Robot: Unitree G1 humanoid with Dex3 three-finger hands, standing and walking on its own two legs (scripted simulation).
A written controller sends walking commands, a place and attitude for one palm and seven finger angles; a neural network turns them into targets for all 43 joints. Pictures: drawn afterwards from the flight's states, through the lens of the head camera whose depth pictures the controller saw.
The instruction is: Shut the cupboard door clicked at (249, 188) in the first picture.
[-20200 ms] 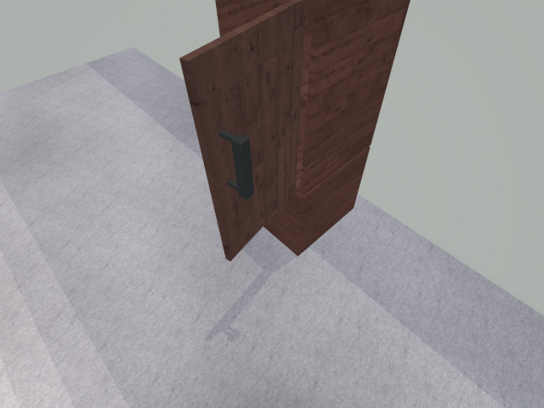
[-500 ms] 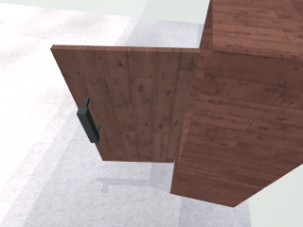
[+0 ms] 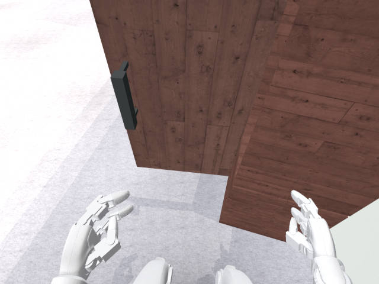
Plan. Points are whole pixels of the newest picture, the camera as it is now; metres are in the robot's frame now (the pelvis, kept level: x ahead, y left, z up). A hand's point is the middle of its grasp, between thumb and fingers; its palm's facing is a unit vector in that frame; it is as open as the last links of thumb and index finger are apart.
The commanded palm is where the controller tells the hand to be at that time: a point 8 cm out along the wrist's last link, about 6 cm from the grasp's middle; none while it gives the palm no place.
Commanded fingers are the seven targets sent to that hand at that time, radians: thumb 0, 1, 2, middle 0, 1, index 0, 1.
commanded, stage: raise the hand and make a fist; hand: left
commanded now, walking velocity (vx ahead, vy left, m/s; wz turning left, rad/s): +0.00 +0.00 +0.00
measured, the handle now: (128, 96) +0.49 +0.20 +0.11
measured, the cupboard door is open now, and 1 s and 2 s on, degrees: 100 100 100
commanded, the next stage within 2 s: bring the fist close to the handle in 1.46 s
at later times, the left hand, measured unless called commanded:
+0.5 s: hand (99, 209) +0.23 +0.19 +0.08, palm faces +0.02 -1.00 -0.05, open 3.7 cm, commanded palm +0.20 +0.24 +0.08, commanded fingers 0.00 0.90 0.90 -1.08 -1.26 -1.08 -1.26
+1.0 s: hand (88, 187) +0.25 +0.20 +0.11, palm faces +0.02 -1.00 -0.06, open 3.1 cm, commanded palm +0.23 +0.26 +0.12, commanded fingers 0.00 0.90 0.90 -1.30 -1.50 -1.30 -1.50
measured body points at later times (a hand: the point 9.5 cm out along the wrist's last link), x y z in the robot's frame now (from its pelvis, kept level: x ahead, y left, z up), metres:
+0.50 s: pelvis +0.01 +0.02 +0.02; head +0.06 +0.02 +0.46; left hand +0.22 +0.24 +0.09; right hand +0.16 -0.23 -0.06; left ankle +0.03 +0.12 -0.64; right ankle +0.04 -0.10 -0.64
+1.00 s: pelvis +0.03 +0.02 +0.04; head +0.07 +0.02 +0.48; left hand +0.24 +0.26 +0.12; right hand +0.22 -0.20 -0.03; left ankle +0.03 +0.12 -0.64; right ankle +0.04 -0.10 -0.64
